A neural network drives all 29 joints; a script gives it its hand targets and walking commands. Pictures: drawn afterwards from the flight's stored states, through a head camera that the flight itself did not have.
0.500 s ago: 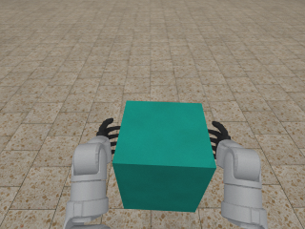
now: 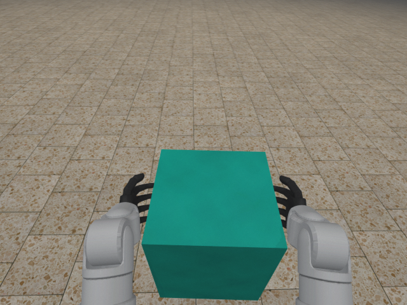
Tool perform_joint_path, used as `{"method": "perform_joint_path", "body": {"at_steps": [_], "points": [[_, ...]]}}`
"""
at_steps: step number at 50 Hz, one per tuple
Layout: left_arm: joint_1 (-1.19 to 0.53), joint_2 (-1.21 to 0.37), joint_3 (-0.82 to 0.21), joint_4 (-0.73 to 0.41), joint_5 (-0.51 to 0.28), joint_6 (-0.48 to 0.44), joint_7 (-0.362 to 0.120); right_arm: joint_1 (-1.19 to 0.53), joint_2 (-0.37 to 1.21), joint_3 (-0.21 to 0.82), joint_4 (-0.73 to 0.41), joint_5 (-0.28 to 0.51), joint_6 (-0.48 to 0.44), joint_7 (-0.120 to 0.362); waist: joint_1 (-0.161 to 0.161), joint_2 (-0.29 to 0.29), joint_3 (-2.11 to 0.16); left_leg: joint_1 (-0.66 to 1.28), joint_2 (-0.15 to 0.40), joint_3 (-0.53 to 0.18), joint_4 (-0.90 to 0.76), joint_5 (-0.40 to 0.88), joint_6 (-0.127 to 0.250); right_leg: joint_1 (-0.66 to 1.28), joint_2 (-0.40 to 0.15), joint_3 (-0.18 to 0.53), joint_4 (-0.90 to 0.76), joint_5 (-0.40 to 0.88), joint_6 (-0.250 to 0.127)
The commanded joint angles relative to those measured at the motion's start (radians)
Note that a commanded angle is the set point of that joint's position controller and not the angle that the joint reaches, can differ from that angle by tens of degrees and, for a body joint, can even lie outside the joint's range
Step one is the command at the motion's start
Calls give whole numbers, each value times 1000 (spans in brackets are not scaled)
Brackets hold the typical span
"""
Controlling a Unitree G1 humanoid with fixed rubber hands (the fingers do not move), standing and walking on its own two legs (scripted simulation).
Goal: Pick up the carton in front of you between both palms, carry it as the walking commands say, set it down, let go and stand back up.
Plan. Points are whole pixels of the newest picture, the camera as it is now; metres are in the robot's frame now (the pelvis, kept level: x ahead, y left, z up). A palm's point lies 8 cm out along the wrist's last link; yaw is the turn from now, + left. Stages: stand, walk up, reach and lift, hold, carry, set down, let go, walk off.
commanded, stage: carry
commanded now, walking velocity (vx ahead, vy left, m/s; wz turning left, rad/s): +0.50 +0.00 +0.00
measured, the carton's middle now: (211, 227) +0.28 +0.00 +0.03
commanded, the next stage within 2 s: none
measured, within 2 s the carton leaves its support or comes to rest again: neither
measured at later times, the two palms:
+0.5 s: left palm (170, 121) +0.58 +0.12 +0.09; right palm (275, 126) +0.58 -0.18 +0.08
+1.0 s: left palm (169, 71) +0.91 +0.16 +0.09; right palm (247, 72) +0.91 -0.14 +0.10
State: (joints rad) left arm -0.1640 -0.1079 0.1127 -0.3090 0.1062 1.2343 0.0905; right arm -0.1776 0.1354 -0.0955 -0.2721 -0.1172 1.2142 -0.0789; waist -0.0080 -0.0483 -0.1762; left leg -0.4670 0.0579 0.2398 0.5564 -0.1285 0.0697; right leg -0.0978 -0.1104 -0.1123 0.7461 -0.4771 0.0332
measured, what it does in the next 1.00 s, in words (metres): walks ahead: right foot, then left foot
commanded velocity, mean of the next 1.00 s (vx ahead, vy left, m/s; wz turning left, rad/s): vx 0.50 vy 0.00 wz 0.00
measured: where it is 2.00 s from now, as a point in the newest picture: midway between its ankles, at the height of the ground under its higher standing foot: (202, 188)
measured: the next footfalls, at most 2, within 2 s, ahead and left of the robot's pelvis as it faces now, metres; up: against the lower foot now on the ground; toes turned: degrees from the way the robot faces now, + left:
right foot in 0.44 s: +0.45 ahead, -0.13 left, +0.00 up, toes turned -11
left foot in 0.92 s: +0.76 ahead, +0.10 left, +0.00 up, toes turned +13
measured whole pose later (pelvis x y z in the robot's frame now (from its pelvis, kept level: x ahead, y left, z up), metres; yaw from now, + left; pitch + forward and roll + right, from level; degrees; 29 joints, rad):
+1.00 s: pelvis +0.64 +0.01 +0.00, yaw -1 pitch +3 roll +1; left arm -0.17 -0.12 0.13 -0.34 0.11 1.24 0.08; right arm -0.19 0.14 -0.10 -0.30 -0.11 1.22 -0.09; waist -0.02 -0.04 -0.11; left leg -0.45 0.05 0.25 0.55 -0.16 0.09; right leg -0.18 -0.10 -0.09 0.94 -0.47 0.03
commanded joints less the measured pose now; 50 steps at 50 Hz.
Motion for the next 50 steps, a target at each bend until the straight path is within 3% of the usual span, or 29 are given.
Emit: {"method": "perform_joint_path", "body": {"at_steps": [1,2,3,5,7,9,12,18,20,21,22,23,24,25,27,28,29,31,36,42,44,46,47,48,49,50], "points": [[-539,-844,-711,-37,-417,22,-254,-453,823,656,-46,409,19,231,-21,275,-211,687,354,-641,-306,9,148,-646,52,83,527,-19,-31],[-534,-875,-706,-26,-421,14,-257,-473,858,662,-51,414,16,232,-18,169,-223,630,338,-568,-288,27,121,-636,9,109,530,32,-47],[-533,-903,-706,-17,-420,5,-258,-495,889,670,-60,421,10,236,-12,104,-205,551,323,-486,-309,2,86,-605,-27,122,459,100,-51],[-527,-938,-712,-14,-403,-11,-254,-523,932,690,-74,435,-3,246,-4,138,-190,444,282,-357,-372,-96,48,-532,-35,94,340,198,-41],[-515,-951,-721,-31,-384,-25,-246,-510,944,697,-79,443,-12,257,-3,180,-170,423,258,-280,-421,-134,46,-522,-33,58,233,254,-22],[-507,-960,-725,-51,-376,-31,-238,-498,933,696,-92,447,-15,262,-5,176,-144,445,248,-243,-446,-110,58,-551,-29,28,115,304,-5],[-480,-931,-725,-78,-376,-25,-231,-478,895,693,-119,445,-8,257,-6,174,-109,487,216,-171,-435,2,50,-545,-11,-15,-59,396,-1],[-447,-876,-714,-51,-386,5,-247,-402,849,666,-65,392,13,247,-13,207,-29,552,198,-92,-365,196,19,-459,23,-78,-258,465,-37],[-446,-874,-705,-36,-386,7,-255,-411,854,669,-51,385,15,246,-7,208,-41,547,189,-61,-257,294,-1,-339,52,-115,-305,418,-53],[-430,-877,-699,-19,-385,6,-258,-419,857,672,-48,384,16,245,10,176,-79,501,154,-12,-116,346,-25,-187,94,-163,-337,374,-56],[-421,-880,-693,-2,-383,4,-262,-416,853,674,-42,382,16,244,25,114,-147,370,124,-1,71,295,-52,39,57,-112,-315,316,-60],[-413,-869,-676,24,-368,-4,-267,-438,862,690,-54,388,20,243,40,-109,-237,95,48,-20,372,73,-107,284,-201,285,-382,185,-154],[-401,-887,-678,49,-377,-18,-270,-464,866,702,-76,399,19,245,41,-329,-263,-162,-72,-90,586,-326,-120,405,-322,608,-521,244,-248],[-428,-923,-689,13,-393,-28,-273,-488,900,715,-76,404,6,246,30,-228,-242,-231,-18,-195,707,-358,-87,390,-321,534,-507,375,-244],[-462,-992,-711,-28,-413,-53,-277,-501,959,729,-88,420,-21,250,25,-47,-231,-226,63,-240,687,-262,-51,271,-270,355,-468,510,-192],[-473,-1007,-721,-49,-417,-63,-279,-493,973,738,-98,419,-34,248,19,-16,-224,-189,88,-247,615,-205,-52,211,-251,287,-494,498,-165],[-477,-1012,-725,-59,-420,-71,-280,-485,994,746,-98,419,-43,245,17,-36,-228,-148,87,-225,565,-165,-56,174,-232,226,-517,463,-146],[-444,-1004,-730,-75,-426,-79,-284,-435,1002,750,-103,407,-61,235,19,-78,-220,-132,76,-189,468,-120,-68,151,-207,149,-552,409,-145],[-389,-940,-734,-109,-427,-76,-290,-376,957,749,-138,385,-65,218,21,-83,-126,-172,61,-115,164,-6,-99,168,-168,43,-592,449,-160],[-381,-840,-706,-125,-399,-29,-266,-393,847,723,-172,400,-8,221,26,-102,-22,-92,27,-49,-49,104,-64,184,-153,-27,-559,546,-132],[-391,-817,-699,-113,-388,-11,-260,-400,819,705,-156,401,12,226,21,-101,-21,7,7,-14,-86,68,-46,177,-146,-54,-474,619,-113],[-414,-796,-700,-107,-385,7,-255,-386,798,681,-121,400,26,230,-11,-24,-118,359,-49,38,-106,-16,-41,29,-72,-135,-173,691,-68],[-436,-785,-700,-107,-388,17,-253,-382,786,667,-106,390,30,233,-29,131,-169,539,143,-262,-199,-159,-6,-165,-16,-134,73,489,-22],[-470,-810,-712,-123,-397,27,-251,-401,795,655,-75,387,26,237,-25,405,-236,767,366,-683,-312,-210,133,-476,108,-78,364,89,15],[-486,-820,-714,-109,-399,27,-254,-394,828,660,-69,405,25,239,-21,354,-217,746,383,-726,-347,-52,153,-582,85,49,498,-10,-11],[-503,-859,-717,-104,-408,20,-258,-420,863,665,-88,414,19,240,-21,280,-213,703,349,-611,-310,81,138,-602,42,91,546,10,-40]]}}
